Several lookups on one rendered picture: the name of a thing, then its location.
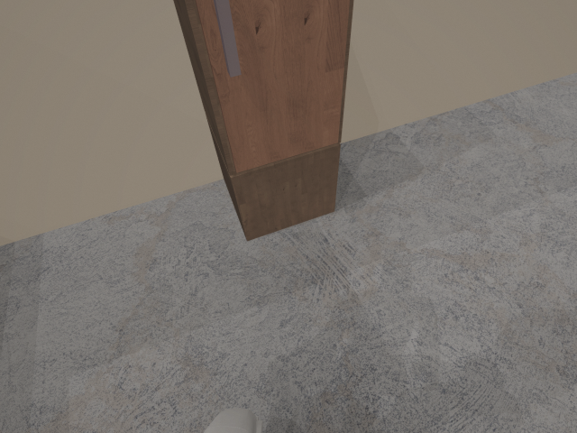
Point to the robot left thigh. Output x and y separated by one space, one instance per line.
236 420

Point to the handle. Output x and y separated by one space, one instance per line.
226 28

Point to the cupboard door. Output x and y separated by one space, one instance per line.
288 99

